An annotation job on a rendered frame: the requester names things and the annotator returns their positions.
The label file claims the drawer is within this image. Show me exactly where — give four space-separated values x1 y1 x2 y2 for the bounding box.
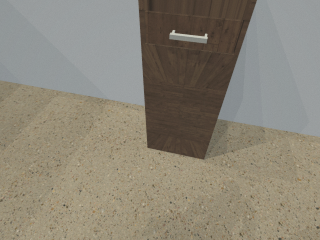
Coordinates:
145 10 243 54

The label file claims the cabinet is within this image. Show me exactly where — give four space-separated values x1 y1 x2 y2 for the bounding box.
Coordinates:
138 0 257 160

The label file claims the handle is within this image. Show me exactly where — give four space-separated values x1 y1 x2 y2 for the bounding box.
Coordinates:
169 30 208 44

